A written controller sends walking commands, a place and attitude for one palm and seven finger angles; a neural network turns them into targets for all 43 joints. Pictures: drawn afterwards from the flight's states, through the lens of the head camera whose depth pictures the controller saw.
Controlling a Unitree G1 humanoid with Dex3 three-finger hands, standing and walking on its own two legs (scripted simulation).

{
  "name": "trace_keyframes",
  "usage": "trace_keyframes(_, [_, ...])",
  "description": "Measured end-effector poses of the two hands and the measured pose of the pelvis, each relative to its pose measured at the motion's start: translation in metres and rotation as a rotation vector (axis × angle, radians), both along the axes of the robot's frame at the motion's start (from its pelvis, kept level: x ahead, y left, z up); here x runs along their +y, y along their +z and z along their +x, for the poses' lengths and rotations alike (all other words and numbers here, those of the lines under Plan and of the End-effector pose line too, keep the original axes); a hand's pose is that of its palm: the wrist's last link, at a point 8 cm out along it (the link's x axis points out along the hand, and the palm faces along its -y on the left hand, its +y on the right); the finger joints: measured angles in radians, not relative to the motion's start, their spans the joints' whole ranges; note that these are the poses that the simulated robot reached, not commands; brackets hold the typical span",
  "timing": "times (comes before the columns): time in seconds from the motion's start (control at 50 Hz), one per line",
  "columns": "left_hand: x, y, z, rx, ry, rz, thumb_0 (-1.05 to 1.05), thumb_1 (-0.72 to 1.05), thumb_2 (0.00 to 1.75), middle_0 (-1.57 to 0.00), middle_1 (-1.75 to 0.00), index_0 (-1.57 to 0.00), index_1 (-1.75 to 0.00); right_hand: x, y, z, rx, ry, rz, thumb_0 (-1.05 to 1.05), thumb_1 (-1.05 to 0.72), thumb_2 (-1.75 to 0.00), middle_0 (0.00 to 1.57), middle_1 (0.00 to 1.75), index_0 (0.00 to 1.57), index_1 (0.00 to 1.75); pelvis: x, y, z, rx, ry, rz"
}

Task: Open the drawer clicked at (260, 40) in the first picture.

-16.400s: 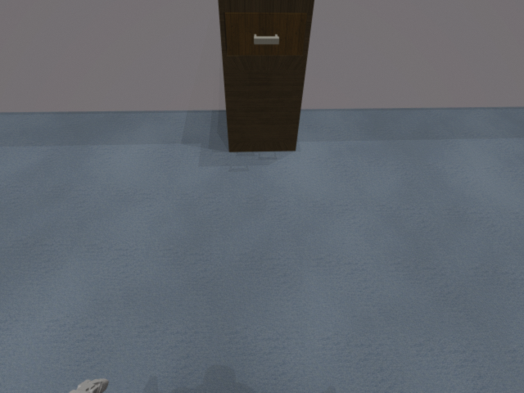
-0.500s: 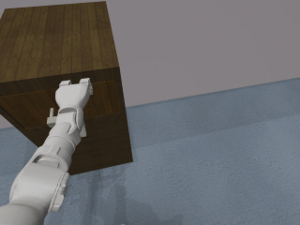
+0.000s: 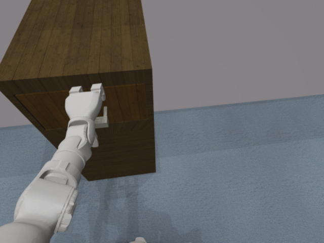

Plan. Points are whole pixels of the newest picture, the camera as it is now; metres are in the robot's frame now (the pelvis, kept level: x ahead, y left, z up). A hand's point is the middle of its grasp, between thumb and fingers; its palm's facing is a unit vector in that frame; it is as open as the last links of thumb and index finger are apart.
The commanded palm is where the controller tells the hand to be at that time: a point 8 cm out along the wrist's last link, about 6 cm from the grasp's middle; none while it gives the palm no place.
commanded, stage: re-aim the fingers above the handle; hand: left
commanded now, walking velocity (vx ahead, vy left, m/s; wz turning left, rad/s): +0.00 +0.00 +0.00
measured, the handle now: (90, 117) +0.49 +0.22 -0.05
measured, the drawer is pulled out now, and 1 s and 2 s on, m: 0.00 0.00 0.00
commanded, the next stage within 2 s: lower the fingers behind the handle in 1.96 s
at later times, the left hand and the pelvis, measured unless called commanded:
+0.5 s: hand (94, 117) +0.45 +0.19 +0.00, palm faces +0.00 -0.06 -1.00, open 13.7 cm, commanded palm +0.44 +0.19 +0.07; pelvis +0.00 +0.00 +0.00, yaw -1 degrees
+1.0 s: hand (93, 123) +0.44 +0.19 +0.00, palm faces -0.03 -0.09 -1.00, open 13.8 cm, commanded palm +0.40 +0.18 +0.07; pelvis +0.01 +0.00 +0.00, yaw -1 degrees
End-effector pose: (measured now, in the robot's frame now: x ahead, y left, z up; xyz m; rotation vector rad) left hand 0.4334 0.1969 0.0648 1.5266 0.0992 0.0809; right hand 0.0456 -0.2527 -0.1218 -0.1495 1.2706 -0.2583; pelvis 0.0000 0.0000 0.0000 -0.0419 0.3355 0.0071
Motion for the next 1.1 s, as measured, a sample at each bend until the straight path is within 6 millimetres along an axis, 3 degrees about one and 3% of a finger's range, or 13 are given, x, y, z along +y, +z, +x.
trace_keyframes(0.14, [-0.005,0.0,0.0,0.057,0.005,-0.025,0.0,-0.49,0.3,-0.34,-1.21,-0.33,-1.22,0.011,0.005,0.001,-0.025,-0.014,0.026,0.0,-0.9,-0.89,0.21,0.3,0.2,0.3,0.001,0.004,0.0,-0.019,-0.012,0.003])
trace_keyframes(0.3, [-0.008,-0.005,-0.001,0.018,-0.061,-0.031,0.0,-0.49,0.3,-0.33,-1.21,-0.32,-1.2,-0.003,0.008,-0.015,0.009,-0.032,-0.025,0.0,-0.9,-0.89,0.21,0.3,0.2,0.3,0.004,0.002,-0.001,-0.009,-0.02,0.001])
trace_keyframes(0.5, [-0.005,-0.008,0.0,-0.008,-0.019,-0.018,0.0,-0.49,0.3,-0.36,-1.23,-0.34,-1.23,-0.012,0.009,-0.024,0.049,-0.046,-0.042,0.0,-0.91,-0.89,0.2,0.3,0.2,0.3,0.003,0.001,-0.001,-0.004,-0.02,0.001])
trace_keyframes(0.92, [-0.001,-0.007,-0.008,0.042,-0.021,-0.029,0.0,-0.49,0.3,-0.32,-1.2,-0.32,-1.2,-0.011,0.009,-0.01,0.006,-0.035,-0.019,0.0,-0.9,-0.89,0.2,0.3,0.2,0.3,-0.004,0.005,0.003,-0.018,-0.022,0.008])
trace_keyframes(1.1, [-0.009,-0.007,-0.036,-0.012,-0.041,-0.048,0.0,-0.49,0.3,-0.32,-1.2,-0.32,-1.2,-0.012,0.009,0.014,-0.043,-0.028,0.004,0.0,-0.91,-0.89,0.2,0.3,0.2,0.3,-0.003,0.007,0.011,-0.04,-0.03,0.01])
